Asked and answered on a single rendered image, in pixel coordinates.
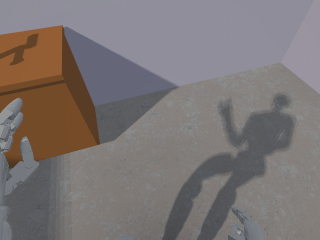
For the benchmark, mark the robot left hand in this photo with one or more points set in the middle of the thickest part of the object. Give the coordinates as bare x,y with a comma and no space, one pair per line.
10,120

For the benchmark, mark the counter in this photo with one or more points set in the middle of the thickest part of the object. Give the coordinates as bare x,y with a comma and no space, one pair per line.
59,116

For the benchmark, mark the left robot forearm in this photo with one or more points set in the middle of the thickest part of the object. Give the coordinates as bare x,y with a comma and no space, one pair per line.
6,229

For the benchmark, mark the robot right hand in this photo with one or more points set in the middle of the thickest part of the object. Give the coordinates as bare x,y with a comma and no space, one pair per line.
251,230

